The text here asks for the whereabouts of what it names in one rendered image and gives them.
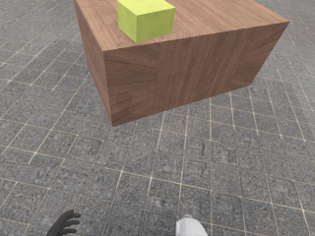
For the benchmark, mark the right robot shin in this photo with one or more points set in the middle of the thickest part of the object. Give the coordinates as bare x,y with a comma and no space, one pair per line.
187,216

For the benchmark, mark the pedestal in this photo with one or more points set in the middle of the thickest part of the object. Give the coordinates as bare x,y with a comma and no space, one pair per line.
215,46

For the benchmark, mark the robot right thigh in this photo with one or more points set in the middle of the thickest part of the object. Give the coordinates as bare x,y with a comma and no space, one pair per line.
189,227

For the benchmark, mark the carton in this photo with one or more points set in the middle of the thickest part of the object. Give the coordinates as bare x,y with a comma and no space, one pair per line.
143,20

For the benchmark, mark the left robot hand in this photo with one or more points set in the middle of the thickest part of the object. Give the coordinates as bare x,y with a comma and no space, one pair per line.
58,227

